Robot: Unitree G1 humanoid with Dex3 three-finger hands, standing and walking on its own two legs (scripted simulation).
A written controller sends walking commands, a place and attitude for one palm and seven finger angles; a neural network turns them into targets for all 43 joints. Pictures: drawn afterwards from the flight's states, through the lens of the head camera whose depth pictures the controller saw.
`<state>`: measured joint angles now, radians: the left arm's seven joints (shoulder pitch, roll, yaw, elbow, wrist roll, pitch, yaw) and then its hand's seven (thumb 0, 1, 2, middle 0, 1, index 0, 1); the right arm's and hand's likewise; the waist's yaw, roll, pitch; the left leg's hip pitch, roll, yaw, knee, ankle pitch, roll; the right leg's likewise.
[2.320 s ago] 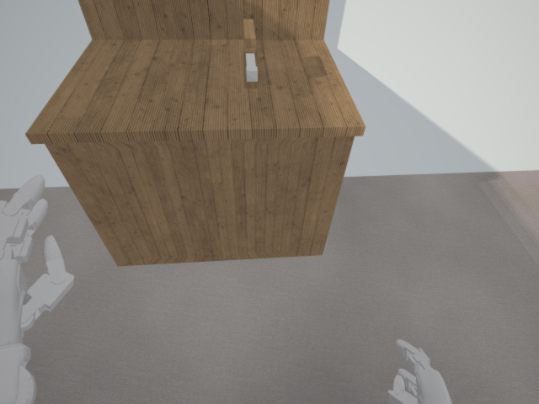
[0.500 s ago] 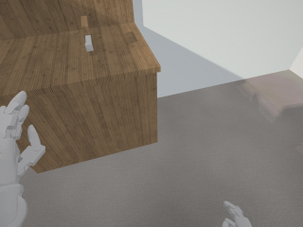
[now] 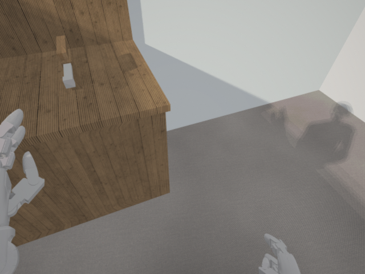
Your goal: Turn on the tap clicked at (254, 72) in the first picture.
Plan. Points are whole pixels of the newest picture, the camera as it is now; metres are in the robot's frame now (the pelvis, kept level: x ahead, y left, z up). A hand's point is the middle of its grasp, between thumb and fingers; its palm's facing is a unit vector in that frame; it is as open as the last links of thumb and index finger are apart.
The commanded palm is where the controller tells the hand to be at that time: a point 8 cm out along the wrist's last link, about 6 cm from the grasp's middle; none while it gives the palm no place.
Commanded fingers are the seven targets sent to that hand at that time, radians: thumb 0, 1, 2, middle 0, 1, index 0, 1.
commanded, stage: take the last steps up to it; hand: left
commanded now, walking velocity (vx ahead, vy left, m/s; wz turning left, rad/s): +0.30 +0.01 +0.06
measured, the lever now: (69, 81) +0.62 +0.38 +0.09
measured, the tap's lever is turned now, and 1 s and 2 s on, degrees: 0 0 0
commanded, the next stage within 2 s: come to a stop and stand still in 0.58 s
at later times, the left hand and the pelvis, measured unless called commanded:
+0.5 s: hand (102, 121) +0.35 +0.17 +0.18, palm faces +0.39 -0.81 -0.44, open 7.4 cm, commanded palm +0.30 +0.23 +0.18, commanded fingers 0.00 0.90 0.90 -0.20 -0.30 -0.20 -0.30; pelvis +0.14 -0.06 +0.00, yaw +1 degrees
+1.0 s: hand (124, 103) +0.43 +0.15 +0.17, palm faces +0.40 -0.76 -0.51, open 7.4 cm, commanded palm +0.36 +0.20 +0.18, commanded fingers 0.00 0.90 0.90 -0.20 -0.30 -0.20 -0.30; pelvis +0.22 -0.09 +0.01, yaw +3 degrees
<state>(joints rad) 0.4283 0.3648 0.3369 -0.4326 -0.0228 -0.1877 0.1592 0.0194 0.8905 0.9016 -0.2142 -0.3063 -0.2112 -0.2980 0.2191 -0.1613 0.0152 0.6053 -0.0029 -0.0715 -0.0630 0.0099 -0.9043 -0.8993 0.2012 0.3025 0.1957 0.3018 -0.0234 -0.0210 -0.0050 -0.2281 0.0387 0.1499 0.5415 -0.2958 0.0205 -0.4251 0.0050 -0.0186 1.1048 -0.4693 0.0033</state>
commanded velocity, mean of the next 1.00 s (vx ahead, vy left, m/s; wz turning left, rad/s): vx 0.09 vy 0.07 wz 0.05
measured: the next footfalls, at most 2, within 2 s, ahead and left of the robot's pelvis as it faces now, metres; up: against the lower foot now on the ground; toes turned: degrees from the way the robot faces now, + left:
right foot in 0.20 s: +0.17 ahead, -0.16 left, +0.00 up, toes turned -8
left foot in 0.52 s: +0.23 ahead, +0.07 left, +0.00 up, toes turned +9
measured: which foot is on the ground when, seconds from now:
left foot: down 0.00-0.20, up 0.22-0.50, down 0.52-0.82, up 0.84-1.00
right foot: up 0.00-0.18, down 0.20-0.54, up 0.56-0.78, down 0.80-1.00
